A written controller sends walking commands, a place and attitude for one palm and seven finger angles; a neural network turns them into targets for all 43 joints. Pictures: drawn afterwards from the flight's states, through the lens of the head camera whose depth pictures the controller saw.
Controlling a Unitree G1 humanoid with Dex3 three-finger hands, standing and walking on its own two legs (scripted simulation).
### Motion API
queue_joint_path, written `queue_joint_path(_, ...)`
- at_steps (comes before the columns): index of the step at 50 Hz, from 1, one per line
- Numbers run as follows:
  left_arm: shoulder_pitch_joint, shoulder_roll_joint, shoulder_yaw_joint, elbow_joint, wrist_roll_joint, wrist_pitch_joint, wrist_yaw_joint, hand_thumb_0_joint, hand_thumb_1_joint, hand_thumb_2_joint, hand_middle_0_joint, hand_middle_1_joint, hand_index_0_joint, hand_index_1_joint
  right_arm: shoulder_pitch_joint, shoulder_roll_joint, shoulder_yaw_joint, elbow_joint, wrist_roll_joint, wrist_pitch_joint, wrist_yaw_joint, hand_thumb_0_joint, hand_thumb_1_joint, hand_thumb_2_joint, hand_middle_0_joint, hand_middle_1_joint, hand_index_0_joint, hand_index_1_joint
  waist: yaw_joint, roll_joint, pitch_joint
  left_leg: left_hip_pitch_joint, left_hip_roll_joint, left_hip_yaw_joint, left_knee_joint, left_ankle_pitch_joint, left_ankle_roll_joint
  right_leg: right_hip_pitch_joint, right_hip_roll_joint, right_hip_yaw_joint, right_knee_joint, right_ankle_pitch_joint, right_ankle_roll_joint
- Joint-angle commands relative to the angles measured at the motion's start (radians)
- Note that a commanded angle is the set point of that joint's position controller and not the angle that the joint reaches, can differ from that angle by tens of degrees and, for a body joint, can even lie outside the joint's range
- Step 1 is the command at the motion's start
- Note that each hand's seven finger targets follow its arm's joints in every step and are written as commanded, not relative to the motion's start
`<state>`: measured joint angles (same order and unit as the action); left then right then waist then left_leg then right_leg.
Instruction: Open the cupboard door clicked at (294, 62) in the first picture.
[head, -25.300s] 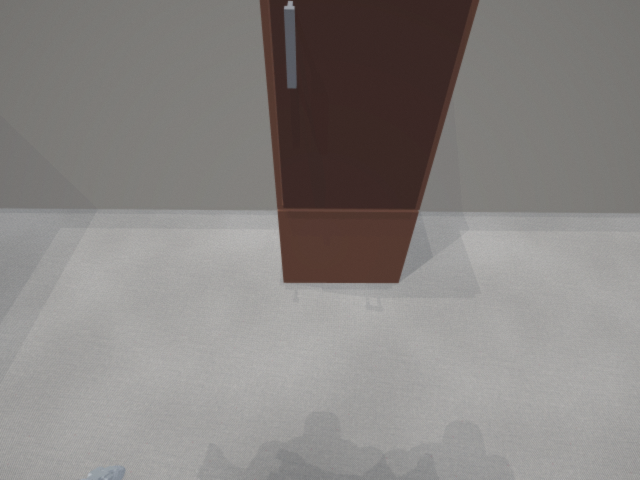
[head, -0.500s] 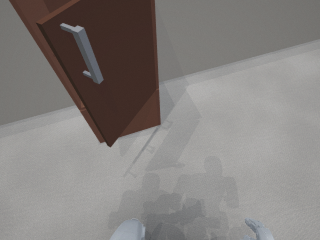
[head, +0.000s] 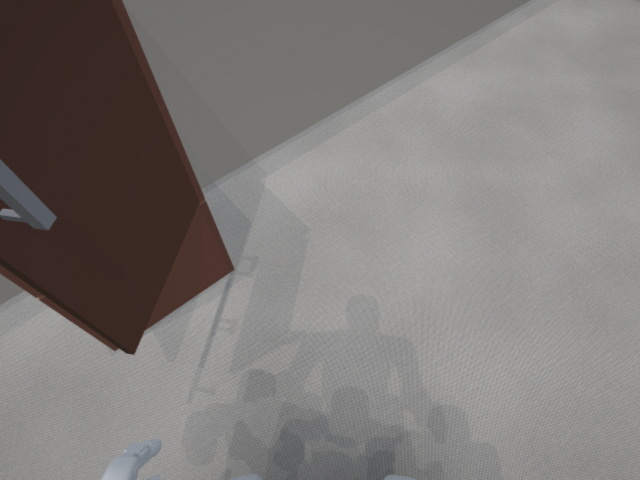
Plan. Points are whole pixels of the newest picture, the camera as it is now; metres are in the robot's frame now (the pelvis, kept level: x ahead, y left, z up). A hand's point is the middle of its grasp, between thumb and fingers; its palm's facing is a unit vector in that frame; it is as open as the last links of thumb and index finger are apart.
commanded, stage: walk to a spot facing it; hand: left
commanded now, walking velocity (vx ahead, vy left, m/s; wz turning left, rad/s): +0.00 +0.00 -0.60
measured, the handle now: out of the picture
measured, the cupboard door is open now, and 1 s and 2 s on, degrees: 41 41 41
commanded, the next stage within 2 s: turn to face it in 1.92 s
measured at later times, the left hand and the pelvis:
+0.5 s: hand (205, 438) +0.18 +0.19 -0.16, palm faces -0.25 -0.95 -0.18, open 7.4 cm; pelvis +0.03 +0.02 +0.02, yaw -17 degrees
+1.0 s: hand (280, 387) +0.25 +0.08 -0.16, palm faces -0.54 -0.82 -0.18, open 7.4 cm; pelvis +0.13 -0.06 +0.01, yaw -36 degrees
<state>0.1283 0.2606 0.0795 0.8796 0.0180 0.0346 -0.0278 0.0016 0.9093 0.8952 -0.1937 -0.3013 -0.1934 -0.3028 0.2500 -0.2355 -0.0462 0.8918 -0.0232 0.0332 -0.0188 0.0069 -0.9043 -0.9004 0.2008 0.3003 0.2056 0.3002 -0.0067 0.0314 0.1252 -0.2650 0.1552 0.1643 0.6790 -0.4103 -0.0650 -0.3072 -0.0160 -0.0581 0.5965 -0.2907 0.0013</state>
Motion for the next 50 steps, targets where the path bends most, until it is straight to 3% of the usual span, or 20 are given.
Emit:
queue_joint_path(1, 0.199, 0.221, 0.056, 0.003, 0.005, -0.023, 0.051, 0.000, 0.900, 0.900, -0.200, -0.300, -0.200, -0.300, -0.092, -0.086, -0.032, -0.118, 0.016, -0.002, -0.016, 0.000, -0.900, -0.900, 0.200, 0.300, 0.200, 0.300, 0.099, -0.359, -0.205, -0.363, -0.064, -0.159, 0.483, -0.217, 0.004, 0.348, -0.329, 0.448, -0.199, 0.640, -0.241)
queue_joint_path(4, 0.082, 0.150, 0.033, -0.034, 0.001, -0.019, 0.056, 0.000, 0.900, 0.900, -0.200, -0.300, -0.200, -0.300, -0.083, -0.081, -0.033, -0.077, 0.014, 0.003, -0.009, 0.000, -0.900, -0.900, 0.200, 0.300, 0.200, 0.300, 0.035, -0.171, -0.165, -0.306, -0.061, -0.170, 0.481, -0.059, -0.012, 0.237, -0.236, 0.335, -0.186, 0.555, -0.198)
queue_joint_path(12, 0.033, 0.162, 0.042, -0.042, 0.009, -0.016, 0.045, 0.000, 0.900, 0.900, -0.200, -0.300, -0.200, -0.300, -0.050, -0.059, -0.032, -0.073, 0.019, -0.009, -0.009, 0.000, -0.900, -0.900, 0.200, 0.300, 0.200, 0.300, 0.009, -0.179, -0.148, -0.136, -0.125, -0.140, 0.133, -0.030, 0.002, 0.123, -0.189, 0.394, -0.201, 0.407, -0.192)
queue_joint_path(15, -0.004, 0.141, 0.039, -0.045, 0.001, -0.011, 0.042, 0.000, 0.900, 0.900, -0.200, -0.300, -0.200, -0.300, 0.036, -0.061, -0.030, -0.049, 0.021, -0.023, -0.019, 0.000, -0.900, -0.900, 0.200, 0.300, 0.200, 0.300, -0.041, -0.168, -0.161, 0.037, -0.137, -0.140, -0.129, 0.125, 0.011, 0.041, -0.134, 0.392, -0.128, 0.386, -0.130)
queue_joint_path(16, -0.013, 0.110, 0.033, -0.059, -0.007, -0.005, 0.039, 0.000, 0.900, 0.900, -0.200, -0.300, -0.200, -0.300, 0.081, -0.100, -0.033, -0.036, 0.016, -0.035, -0.024, 0.000, -0.900, -0.900, 0.200, 0.300, 0.200, 0.300, -0.057, -0.078, -0.183, 0.155, -0.069, -0.196, -0.269, 0.177, 0.038, -0.045, -0.071, 0.344, -0.055, 0.288, -0.083)
queue_joint_path(17, 0.036, 0.037, 0.022, -0.073, -0.016, -0.001, 0.031, 0.000, 0.900, 0.900, -0.200, -0.300, -0.200, -0.300, 0.092, -0.201, -0.047, -0.043, -0.002, -0.047, -0.028, 0.000, -0.900, -0.900, 0.200, 0.300, 0.200, 0.300, -0.041, 0.221, -0.208, 0.269, 0.188, -0.481, -0.356, 0.321, 0.140, -0.221, 0.080, 0.206, 0.136, -0.056, -0.013)
queue_joint_path(18, 0.023, 0.040, 0.019, -0.088, -0.008, -0.007, 0.024, 0.000, 0.900, 0.900, -0.200, -0.300, -0.200, -0.300, 0.103, -0.232, -0.052, -0.062, -0.008, -0.040, -0.033, 0.000, -0.900, -0.900, 0.200, 0.300, 0.200, 0.300, -0.044, 0.253, -0.194, 0.222, 0.348, -0.584, -0.390, 0.458, 0.250, -0.259, 0.081, 0.097, 0.375, -0.372, 0.020)
queue_joint_path(20, 0.002, 0.059, 0.029, -0.069, 0.009, -0.004, 0.014, 0.000, 0.900, 0.900, -0.200, -0.300, -0.200, -0.300, 0.041, -0.180, -0.034, -0.076, -0.013, -0.045, -0.037, 0.000, -0.900, -0.900, 0.200, 0.300, 0.200, 0.300, -0.011, 0.176, -0.158, 0.152, 0.273, -0.458, -0.356, 0.562, 0.235, -0.271, 0.017, 0.121, 0.573, -0.281, 0.038)
queue_joint_path(23, 0.003, 0.030, 0.024, -0.060, 0.002, 0.005, -0.002, 0.000, 0.900, 0.900, -0.200, -0.300, -0.200, -0.300, 0.018, -0.130, -0.025, -0.079, -0.009, -0.047, -0.036, 0.000, -0.900, -0.900, 0.200, 0.300, 0.200, 0.300, 0.002, 0.143, -0.151, 0.199, 0.162, -0.218, -0.316, 0.719, 0.188, -0.267, -0.013, 0.068, 0.562, -0.168, 0.060)
queue_joint_path(25, -0.006, 0.015, 0.017, -0.066, 0.000, 0.007, -0.006, 0.000, 0.900, 0.900, -0.200, -0.300, -0.200, -0.300, 0.047, -0.131, -0.029, -0.067, -0.008, -0.045, -0.034, 0.000, -0.900, -0.900, 0.200, 0.300, 0.200, 0.300, -0.012, 0.132, -0.169, 0.248, 0.157, -0.157, -0.302, 0.700, 0.182, -0.244, -0.023, 0.033, 0.451, -0.156, 0.058)
queue_joint_path(31, -0.086, 0.000, 0.006, -0.090, 0.010, -0.010, -0.025, 0.000, 0.900, 0.900, -0.200, -0.300, -0.200, -0.300, 0.106, -0.163, -0.047, -0.027, -0.017, -0.042, -0.011, 0.000, -0.900, -0.900, 0.200, 0.300, 0.200, 0.300, -0.058, 0.181, -0.111, 0.170, 0.208, -0.113, -0.360, 0.192, 0.171, -0.123, -0.011, -0.059, 0.113, -0.182, 0.019)
queue_joint_path(33, -0.033, 0.006, 0.012, -0.069, 0.012, -0.020, -0.026, 0.000, 0.900, 0.900, -0.200, -0.300, -0.200, -0.300, 0.094, -0.168, -0.048, -0.023, -0.016, -0.042, -0.005, 0.000, -0.900, -0.900, 0.200, 0.300, 0.200, 0.300, -0.024, 0.130, -0.114, 0.118, 0.192, -0.067, -0.287, 0.135, 0.138, 0.002, 0.013, -0.092, -0.024, -0.109, 0.001)
queue_joint_path(34, 0.071, 0.030, 0.021, -0.032, 0.012, -0.027, -0.020, 0.000, 0.900, 0.900, -0.200, -0.300, -0.200, -0.300, 0.067, -0.165, -0.046, -0.029, -0.011, -0.042, -0.001, 0.000, -0.900, -0.900, 0.200, 0.300, 0.200, 0.300, 0.032, 0.050, -0.148, 0.034, 0.151, -0.022, -0.156, 0.121, 0.104, 0.176, 0.031, -0.097, -0.118, -0.033, -0.021)
queue_joint_path(35, 0.212, 0.117, 0.042, 0.010, 0.017, -0.041, -0.007, 0.000, 0.900, 0.900, -0.200, -0.300, -0.200, -0.300, 0.029, -0.120, -0.037, -0.054, 0.008, -0.046, 0.012, 0.000, -0.900, -0.900, 0.200, 0.300, 0.200, 0.300, 0.108, -0.157, -0.207, -0.182, 0.068, 0.078, 0.096, 0.087, 0.059, 0.429, -0.124, 0.124, -0.236, -0.162, -0.091)
queue_joint_path(36, 0.333, 0.245, 0.072, 0.048, 0.007, -0.043, 0.013, 0.000, 0.900, 0.900, -0.200, -0.300, -0.200, -0.300, -0.110, -0.061, -0.017, -0.129, 0.014, -0.046, 0.020, 0.000, -0.900, -0.900, 0.200, 0.300, 0.200, 0.300, 0.182, -0.435, -0.149, -0.504, -0.085, 0.059, 0.385, -0.297, 0.008, 0.522, -0.377, 0.581, -0.357, -0.109, -0.230)
queue_joint_path(37, 0.332, 0.244, 0.068, 0.044, -0.004, -0.047, 0.031, 0.000, 0.900, 0.900, -0.200, -0.300, -0.200, -0.300, -0.151, -0.116, -0.023, -0.140, 0.006, -0.041, 0.017, 0.000, -0.900, -0.900, 0.200, 0.300, 0.200, 0.300, 0.170, -0.334, -0.107, -0.567, -0.052, -0.116, 0.488, -0.242, 0.016, 0.439, -0.406, 0.643, -0.390, -0.200, -0.278)
queue_joint_path(38, 0.244, 0.201, 0.056, 0.030, -0.001, -0.047, 0.034, 0.000, 0.900, 0.900, -0.200, -0.300, -0.200, -0.300, -0.173, -0.105, -0.034, -0.128, 0.009, -0.042, 0.020, 0.000, -0.900, -0.900, 0.200, 0.300, 0.200, 0.300, 0.125, -0.262, -0.033, -0.556, -0.029, -0.154, 0.520, -0.134, 0.015, 0.326, -0.346, 0.603, -0.411, -0.321, -0.260)
queue_joint_path(41, 0.109, 0.124, 0.035, -0.007, 0.008, -0.064, 0.035, 0.000, 0.900, 0.900, -0.200, -0.300, -0.200, -0.300, -0.092, -0.080, -0.036, -0.069, -0.003, -0.039, 0.030, 0.000, -0.900, -0.900, 0.200, 0.300, 0.200, 0.300, 0.025, -0.177, -0.039, -0.381, -0.027, -0.141, 0.391, 0.028, -0.003, 0.173, -0.239, 0.357, -0.394, -0.107, -0.199)
queue_joint_path(48, 0.159, 0.135, 0.042, 0.048, 0.006, -0.084, 0.018, 0.000, 0.900, 0.900, -0.200, -0.300, -0.200, -0.300, -0.131, -0.047, -0.029, -0.083, 0.006, -0.070, 0.032, 0.000, -0.900, -0.900, 0.200, 0.300, 0.200, 0.300, 0.028, -0.171, -0.071, -0.262, -0.105, -0.085, 0.070, 0.093, 0.001, 0.237, -0.185, 0.297, -0.310, 0.223, -0.189)
queue_joint_path(50, 0.131, 0.138, 0.043, 0.055, 0.005, -0.080, 0.020, 0.000, 0.900, 0.900, -0.200, -0.300, -0.200, -0.300, -0.088, -0.056, -0.032, -0.071, 0.009, -0.079, 0.027, 0.000, -0.900, -0.900, 0.200, 0.300, 0.200, 0.300, -0.003, -0.172, -0.081, -0.126, -0.124, -0.071, -0.040, 0.117, 0.012, 0.194, -0.169, 0.291, -0.257, 0.247, -0.170)
